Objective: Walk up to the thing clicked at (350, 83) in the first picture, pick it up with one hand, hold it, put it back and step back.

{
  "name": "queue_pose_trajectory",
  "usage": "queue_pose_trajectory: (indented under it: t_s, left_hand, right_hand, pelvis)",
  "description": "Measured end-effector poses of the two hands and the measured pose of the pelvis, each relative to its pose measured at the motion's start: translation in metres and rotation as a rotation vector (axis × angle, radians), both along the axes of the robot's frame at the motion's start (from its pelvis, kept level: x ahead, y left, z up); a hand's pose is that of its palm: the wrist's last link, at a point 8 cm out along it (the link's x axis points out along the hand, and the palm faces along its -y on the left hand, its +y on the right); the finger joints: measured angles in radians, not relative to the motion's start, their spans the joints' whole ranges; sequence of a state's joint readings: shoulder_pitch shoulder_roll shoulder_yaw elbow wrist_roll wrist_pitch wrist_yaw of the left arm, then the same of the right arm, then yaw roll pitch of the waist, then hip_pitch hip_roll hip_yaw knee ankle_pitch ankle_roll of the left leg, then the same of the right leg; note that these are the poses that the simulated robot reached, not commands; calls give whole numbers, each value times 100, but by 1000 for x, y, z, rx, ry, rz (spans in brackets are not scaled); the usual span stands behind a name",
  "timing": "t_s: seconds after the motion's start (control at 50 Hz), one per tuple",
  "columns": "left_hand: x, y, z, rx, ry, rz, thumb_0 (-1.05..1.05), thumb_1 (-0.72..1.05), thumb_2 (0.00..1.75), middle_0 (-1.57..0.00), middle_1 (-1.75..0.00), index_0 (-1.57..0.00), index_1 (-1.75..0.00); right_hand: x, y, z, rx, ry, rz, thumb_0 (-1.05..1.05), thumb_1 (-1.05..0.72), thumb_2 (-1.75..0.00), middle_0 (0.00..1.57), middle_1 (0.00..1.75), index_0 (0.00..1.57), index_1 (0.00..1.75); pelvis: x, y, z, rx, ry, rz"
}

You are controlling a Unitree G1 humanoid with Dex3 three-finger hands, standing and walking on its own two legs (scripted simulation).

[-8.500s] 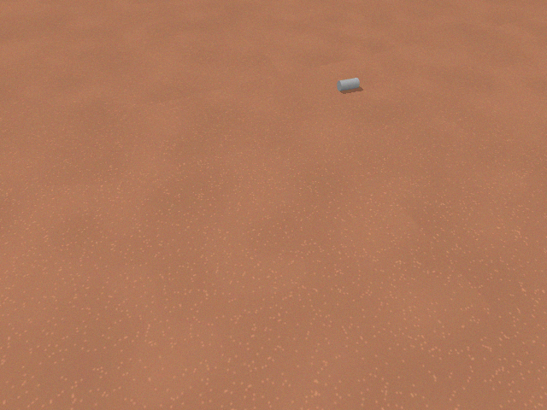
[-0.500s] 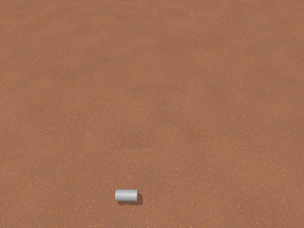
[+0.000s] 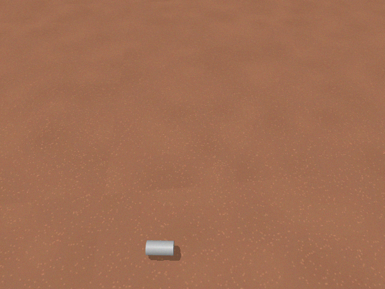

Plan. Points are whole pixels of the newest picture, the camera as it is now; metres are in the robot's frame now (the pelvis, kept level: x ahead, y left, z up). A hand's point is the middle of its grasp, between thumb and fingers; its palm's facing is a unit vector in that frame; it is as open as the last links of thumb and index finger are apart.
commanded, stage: stand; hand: left
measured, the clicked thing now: (160, 247) +0.44 +0.16 -0.75
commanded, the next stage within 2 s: rise first in 1.80 s
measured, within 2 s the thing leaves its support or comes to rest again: neither
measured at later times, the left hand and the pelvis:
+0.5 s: hand out of the picture +0.08 +0.25 -0.16, palm faces -0.03 -0.94 -0.34, open 7.4 cm; pelvis +0.00 +0.00 +0.00, yaw +0 degrees
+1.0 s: hand out of the picture +0.08 +0.26 -0.16, palm faces -0.03 -0.94 -0.34, open 7.4 cm; pelvis +0.01 +0.00 +0.00, yaw +0 degrees
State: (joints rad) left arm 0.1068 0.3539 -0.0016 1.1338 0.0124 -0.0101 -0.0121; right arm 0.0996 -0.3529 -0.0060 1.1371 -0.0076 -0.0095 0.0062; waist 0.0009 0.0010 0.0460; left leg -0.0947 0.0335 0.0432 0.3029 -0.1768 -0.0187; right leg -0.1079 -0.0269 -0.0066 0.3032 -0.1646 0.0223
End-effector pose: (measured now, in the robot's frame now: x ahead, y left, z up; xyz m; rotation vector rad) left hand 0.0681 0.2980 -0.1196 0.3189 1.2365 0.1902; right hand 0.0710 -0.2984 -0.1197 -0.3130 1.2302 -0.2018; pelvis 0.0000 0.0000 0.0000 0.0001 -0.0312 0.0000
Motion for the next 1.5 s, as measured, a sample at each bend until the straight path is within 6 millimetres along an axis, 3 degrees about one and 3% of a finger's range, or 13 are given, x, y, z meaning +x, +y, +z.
queue_pose_trajectory:
  t_s: [1.5]
  left_hand:
    - [0,2,-1,2,4,3,0,90,89,-20,-30,-20,-30]
  right_hand:
    - [5,1,0,-4,2,3,0,-90,-89,20,30,20,30]
  pelvis:
    - [6,2,0,-1,2,4]
